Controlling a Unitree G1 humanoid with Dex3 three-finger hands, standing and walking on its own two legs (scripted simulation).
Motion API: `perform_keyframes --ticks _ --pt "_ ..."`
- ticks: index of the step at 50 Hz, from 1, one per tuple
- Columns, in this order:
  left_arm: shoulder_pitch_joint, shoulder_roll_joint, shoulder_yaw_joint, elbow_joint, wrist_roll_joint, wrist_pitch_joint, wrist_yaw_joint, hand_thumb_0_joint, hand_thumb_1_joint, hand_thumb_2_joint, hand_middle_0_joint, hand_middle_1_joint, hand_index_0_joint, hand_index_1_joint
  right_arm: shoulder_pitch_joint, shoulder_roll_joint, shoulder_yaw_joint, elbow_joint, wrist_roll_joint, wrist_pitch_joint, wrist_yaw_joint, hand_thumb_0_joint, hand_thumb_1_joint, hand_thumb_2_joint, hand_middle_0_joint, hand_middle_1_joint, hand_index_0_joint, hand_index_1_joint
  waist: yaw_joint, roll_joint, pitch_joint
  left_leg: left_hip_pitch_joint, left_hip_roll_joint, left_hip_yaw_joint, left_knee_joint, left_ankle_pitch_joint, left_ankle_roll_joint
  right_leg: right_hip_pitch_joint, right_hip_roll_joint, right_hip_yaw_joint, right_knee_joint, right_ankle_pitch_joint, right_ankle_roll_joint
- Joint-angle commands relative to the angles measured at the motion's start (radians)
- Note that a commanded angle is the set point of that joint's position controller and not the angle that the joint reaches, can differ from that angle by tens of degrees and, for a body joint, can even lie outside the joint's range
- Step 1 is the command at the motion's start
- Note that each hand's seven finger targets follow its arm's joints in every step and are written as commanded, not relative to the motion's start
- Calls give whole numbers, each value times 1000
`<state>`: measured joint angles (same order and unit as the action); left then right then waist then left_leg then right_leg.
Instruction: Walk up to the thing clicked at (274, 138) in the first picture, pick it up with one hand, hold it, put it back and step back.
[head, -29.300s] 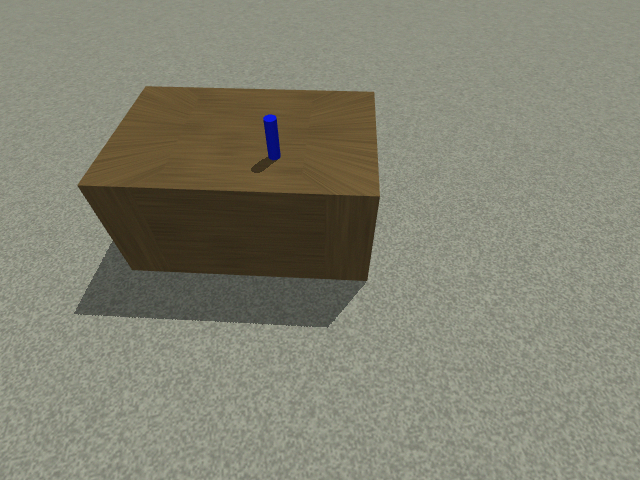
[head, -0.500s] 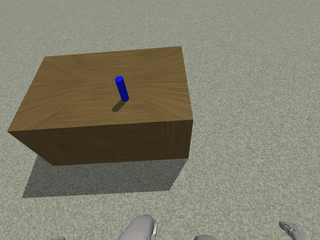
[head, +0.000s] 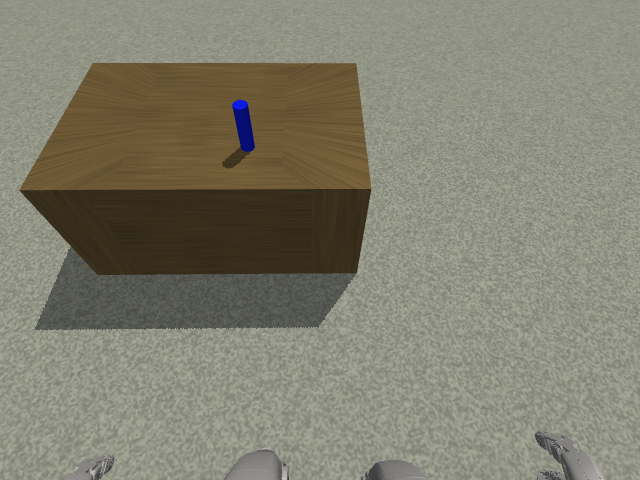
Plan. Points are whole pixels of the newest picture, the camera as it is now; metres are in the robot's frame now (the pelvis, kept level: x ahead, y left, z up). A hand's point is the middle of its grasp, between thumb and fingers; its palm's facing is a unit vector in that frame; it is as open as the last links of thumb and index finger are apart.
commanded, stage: step back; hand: left
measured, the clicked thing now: (244, 127) +0.97 +0.25 -0.24
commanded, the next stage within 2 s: stand in 1.50 s
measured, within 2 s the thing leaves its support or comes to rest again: neither
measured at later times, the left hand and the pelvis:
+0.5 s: hand out of the picture -0.09 +0.28 -0.14, palm faces +0.08 -0.89 -0.44, open 7.4 cm; pelvis -0.17 -0.01 +0.00, yaw +5 degrees
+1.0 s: hand out of the picture -0.15 +0.27 -0.14, palm faces +0.06 -0.93 -0.36, open 7.4 cm; pelvis -0.18 +0.01 +0.01, yaw +3 degrees
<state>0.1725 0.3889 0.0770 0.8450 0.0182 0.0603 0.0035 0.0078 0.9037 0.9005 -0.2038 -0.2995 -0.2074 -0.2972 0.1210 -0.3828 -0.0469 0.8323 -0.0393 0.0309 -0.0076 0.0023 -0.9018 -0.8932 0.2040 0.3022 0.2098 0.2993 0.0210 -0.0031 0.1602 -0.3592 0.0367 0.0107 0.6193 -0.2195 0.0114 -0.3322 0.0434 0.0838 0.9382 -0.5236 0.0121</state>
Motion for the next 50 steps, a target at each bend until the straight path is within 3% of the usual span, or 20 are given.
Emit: perform_keyframes --ticks 1,2,3,4,5,8,15,19,20,22,23,26,32,33,35,36,45,47,48,50 --pt "110 154 40 -15 6 -48 13 0 900 900 -200 -300 -200 -300 -8 -279 -74 -65 13 12 -10 0 -900 -900 200 300 200 300 10 205 -246 175 182 -191 -71 261 178 119 -6 -115 -464 205 -17" --pt "145 172 46 5 13 -52 17 0 900 900 -200 -300 -200 -300 -27 -256 -64 -68 21 18 -7 0 -900 -900 200 300 200 300 24 175 -251 99 156 -176 -39 180 132 183 -18 -85 -521 271 -33" --pt "139 237 65 -1 28 -58 16 0 900 900 -200 -300 -200 -300 -10 -206 -49 -77 27 18 -4 0 -900 -900 200 300 200 300 12 25 -217 -88 56 -150 79 -7 70 232 -134 140 -545 214 -70" --pt "93 358 94 -21 24 -52 14 0 900 900 -200 -300 -200 -300 -67 -167 -46 -99 34 19 -18 0 -900 -900 200 300 200 300 61 -269 -167 -182 -134 -91 318 -345 6 58 -392 443 -638 265 -237" --pt "31 398 99 -59 27 -58 18 0 900 900 -200 -300 -200 -300 -72 -207 -68 -96 31 26 -28 0 -900 -900 200 300 200 300 56 -255 -94 -132 -100 -209 529 -407 -19 -150 -503 564 -684 269 -332" --pt "-120 257 64 -89 28 -60 32 0 900 900 -200 -300 -200 -300 39 -210 -60 -34 44 20 -24 0 -900 -900 200 300 200 300 -49 -76 -117 -127 -151 -206 642 -254 -17 -50 -296 154 -493 566 -217" --pt "49 261 66 -68 31 -52 45 0 900 900 -200 -300 -200 -300 7 -186 -52 -57 14 9 -19 0 -900 -900 200 300 200 300 59 -197 -200 -135 -86 -90 256 -333 -34 259 -319 176 -444 558 -217" --pt "-43 273 55 -77 12 -37 34 0 900 900 -200 -300 -200 -300 165 -192 -72 39 9 -1 -3 0 -900 -900 200 300 200 300 -22 -198 -245 157 -83 30 -144 -173 11 100 -293 135 -434 273 -163" --pt "1 241 36 -68 12 -34 32 0 900 900 -200 -300 -200 -300 176 -212 -81 56 2 -3 -1 0 -900 -900 200 300 200 300 -27 -124 -236 246 -63 -36 -227 -176 32 -1 -246 98 -356 192 -115" --pt "-60 202 29 -68 0 -42 37 0 900 900 -200 -300 -200 -300 64 -358 -99 14 -12 -7 11 0 -900 -900 200 300 200 300 -55 208 -147 80 329 -561 -405 -484 237 -222 -40 -82 -9 -103 -21" --pt "-119 245 46 -55 15 -47 39 0 900 900 -200 -300 -200 -300 19 -354 -100 10 -9 -17 14 0 -900 -900 200 300 200 300 -66 151 -77 -97 350 -583 -436 -520 269 -131 -57 31 97 -87 -22" --pt "6 206 42 24 -12 -51 11 0 900 900 -200 -300 -200 -300 -80 -237 -54 11 -10 -42 -1 0 -900 -900 200 300 200 300 28 94 -84 -73 171 -265 -325 -304 156 -47 -22 36 100 92 -33" --pt "47 161 36 74 14 -88 -3 0 900 900 -200 -300 -200 -300 -20 -237 -65 32 -8 -29 11 0 -900 -900 200 300 200 300 9 137 -99 14 158 -207 -216 -346 134 174 -11 -86 -529 152 -44" --pt "66 177 42 87 23 -100 4 0 900 900 -200 -300 -200 -300 8 -187 -51 36 -1 -27 9 0 -900 -900 200 300 200 300 14 68 -116 -37 119 -162 -105 -266 97 283 -29 -9 -610 184 -56" --pt "38 312 62 78 36 -116 7 0 900 900 -200 -300 -200 -300 -36 -163 -45 26 7 -30 5 0 -900 -900 200 300 200 300 34 -163 -60 -134 -34 -77 186 -356 0 80 -352 514 -735 -262 -212" --pt "-26 309 63 50 30 -119 6 0 900 900 -200 -300 -200 -300 8 -194 -56 48 6 -33 6 0 -900 -900 200 300 200 300 5 -110 -26 -80 -9 -127 236 -316 -6 -2 -388 516 -738 -299 -250" --pt "-35 203 12 51 15 -101 -8 0 900 900 -200 -300 -200 -300 85 -161 -63 118 -1 -67 12 0 -900 -900 200 300 200 300 -35 -85 -137 276 -43 -16 -191 -91 8 -73 -189 96 -515 126 -115" --pt "-28 125 -12 55 -7 -96 -11 0 900 900 -200 -300 -200 -300 65 -234 -72 109 -6 -81 1 0 -900 -900 200 300 200 300 -35 112 -157 262 208 -396 -364 -319 97 -161 -46 -25 -297 103 -40" --pt "-24 185 7 79 -3 -93 -4 0 900 900 -200 -300 -200 -300 24 -268 -75 100 3 -80 6 0 -900 -900 200 300 200 300 -23 89 -126 107 289 -439 -393 -428 175 -44 -58 -52 -209 39 -29" --pt "-6 172 4 84 -1 -99 -6 0 900 900 -200 -300 -200 -300 -29 -237 -61 95 0 -83 6 0 -900 -900 200 300 200 300 2 86 -109 109 236 -324 -330 -241 157 -4 -70 -42 -274 70 -39"
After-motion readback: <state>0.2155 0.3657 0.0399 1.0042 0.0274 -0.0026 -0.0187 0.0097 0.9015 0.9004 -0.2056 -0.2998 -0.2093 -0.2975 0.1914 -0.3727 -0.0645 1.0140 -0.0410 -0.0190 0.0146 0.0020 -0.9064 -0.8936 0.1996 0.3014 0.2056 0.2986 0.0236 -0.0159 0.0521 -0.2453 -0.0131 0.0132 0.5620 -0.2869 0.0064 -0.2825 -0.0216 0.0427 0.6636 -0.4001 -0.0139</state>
